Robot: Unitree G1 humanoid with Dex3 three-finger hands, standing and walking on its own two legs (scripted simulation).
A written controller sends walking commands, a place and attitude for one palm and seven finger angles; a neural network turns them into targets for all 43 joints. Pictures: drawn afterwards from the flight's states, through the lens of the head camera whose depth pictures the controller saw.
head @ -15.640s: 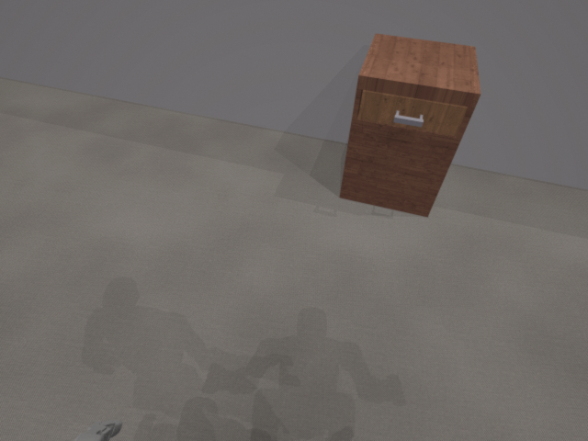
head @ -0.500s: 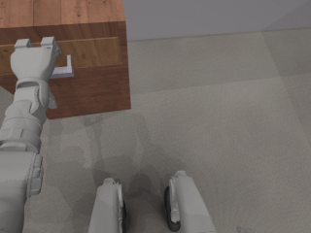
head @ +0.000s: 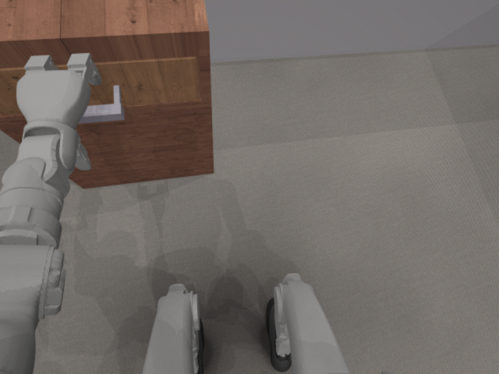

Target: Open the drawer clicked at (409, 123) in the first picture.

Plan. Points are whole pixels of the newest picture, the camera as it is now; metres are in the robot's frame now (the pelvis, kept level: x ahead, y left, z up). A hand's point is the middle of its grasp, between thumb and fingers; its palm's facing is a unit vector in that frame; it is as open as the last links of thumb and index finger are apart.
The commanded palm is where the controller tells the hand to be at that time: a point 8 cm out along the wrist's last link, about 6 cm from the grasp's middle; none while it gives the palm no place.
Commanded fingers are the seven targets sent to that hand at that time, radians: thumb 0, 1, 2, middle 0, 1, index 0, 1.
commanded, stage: move the hooked fingers above the handle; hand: left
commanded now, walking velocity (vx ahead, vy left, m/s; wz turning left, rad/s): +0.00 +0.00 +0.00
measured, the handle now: (91, 103) +0.57 +0.26 -0.09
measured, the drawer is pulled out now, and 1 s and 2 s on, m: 0.00 0.00 0.00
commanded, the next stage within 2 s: lower the fingers behind the handle in 1.02 s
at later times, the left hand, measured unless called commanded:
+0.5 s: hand (75, 115) +0.52 +0.26 -0.04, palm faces -0.07 -0.02 -1.00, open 13.8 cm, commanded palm +0.52 +0.23 +0.02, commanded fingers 0.00 -0.50 0.30 -0.30 -1.20 -0.30 -1.20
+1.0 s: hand (70, 117) +0.51 +0.26 -0.03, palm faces -0.09 -0.02 -1.00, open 13.8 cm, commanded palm +0.52 +0.24 +0.01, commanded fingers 0.00 -0.50 0.30 -0.30 -1.20 -0.30 -1.20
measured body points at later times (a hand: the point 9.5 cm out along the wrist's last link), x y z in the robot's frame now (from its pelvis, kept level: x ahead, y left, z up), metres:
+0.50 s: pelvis +0.00 +0.00 +0.00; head +0.20 +0.02 +0.40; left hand +0.52 +0.26 +0.02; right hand +0.03 -0.28 -0.12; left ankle +0.03 +0.11 -0.58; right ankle +0.06 -0.15 -0.58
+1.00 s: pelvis +0.00 +0.00 +0.00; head +0.19 +0.02 +0.41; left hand +0.51 +0.26 +0.02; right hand +0.03 -0.28 -0.12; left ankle +0.03 +0.11 -0.58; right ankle +0.06 -0.15 -0.58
